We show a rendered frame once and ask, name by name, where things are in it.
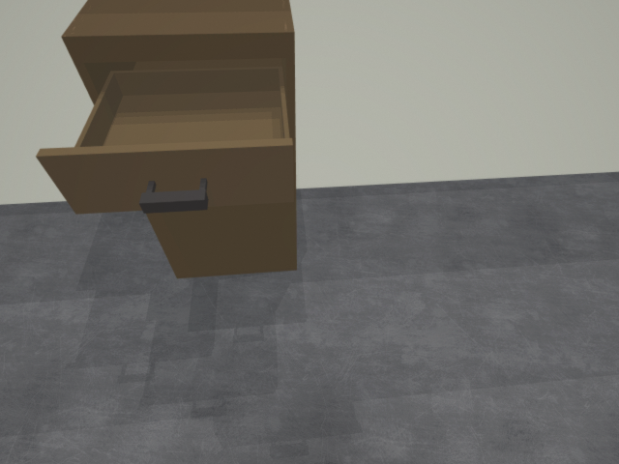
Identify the handle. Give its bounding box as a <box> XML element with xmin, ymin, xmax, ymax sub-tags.
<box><xmin>139</xmin><ymin>178</ymin><xmax>208</xmax><ymax>214</ymax></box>

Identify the drawer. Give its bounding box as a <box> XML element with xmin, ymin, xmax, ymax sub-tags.
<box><xmin>36</xmin><ymin>67</ymin><xmax>294</xmax><ymax>215</ymax></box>

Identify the cabinet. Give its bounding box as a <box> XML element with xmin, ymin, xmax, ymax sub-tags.
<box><xmin>62</xmin><ymin>0</ymin><xmax>297</xmax><ymax>278</ymax></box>

